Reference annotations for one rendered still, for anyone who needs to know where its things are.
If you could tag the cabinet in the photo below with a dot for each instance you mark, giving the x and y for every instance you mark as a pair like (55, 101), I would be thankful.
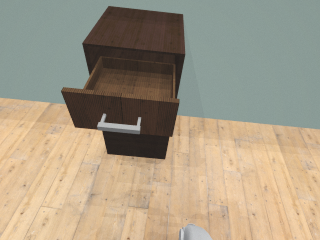
(144, 35)

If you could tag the handle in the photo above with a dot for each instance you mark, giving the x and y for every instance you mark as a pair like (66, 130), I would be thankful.
(120, 128)

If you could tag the robot right thigh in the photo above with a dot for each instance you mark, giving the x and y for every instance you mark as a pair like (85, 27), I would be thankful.
(193, 232)

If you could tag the drawer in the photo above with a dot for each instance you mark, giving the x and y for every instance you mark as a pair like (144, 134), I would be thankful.
(124, 90)

